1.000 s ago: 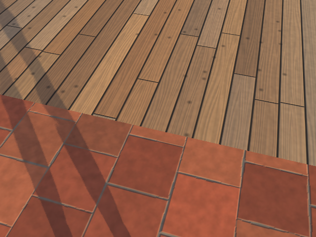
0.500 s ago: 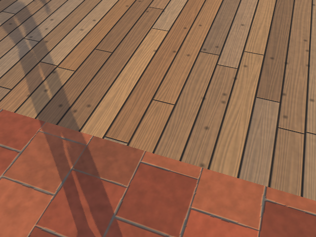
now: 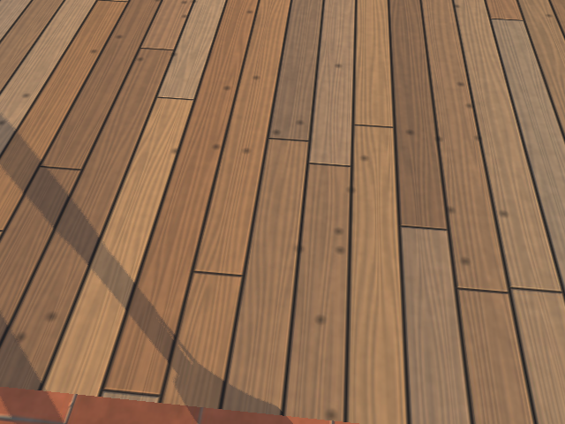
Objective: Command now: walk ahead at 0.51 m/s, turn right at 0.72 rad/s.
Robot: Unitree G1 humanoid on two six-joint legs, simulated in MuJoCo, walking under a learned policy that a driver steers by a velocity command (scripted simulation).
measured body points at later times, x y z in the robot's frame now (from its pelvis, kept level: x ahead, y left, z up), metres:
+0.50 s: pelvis +0.24 +0.05 +0.00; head +0.27 +0.01 +0.45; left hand +0.50 +0.25 -0.07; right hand +0.34 -0.28 -0.07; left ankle +0.40 +0.14 -0.71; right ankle +0.25 -0.03 -0.73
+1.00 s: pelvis +0.34 -0.04 +0.01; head +0.33 -0.03 +0.46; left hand +0.65 -0.03 -0.06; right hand +0.11 -0.24 -0.10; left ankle +0.40 +0.12 -0.73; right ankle +0.26 -0.17 -0.69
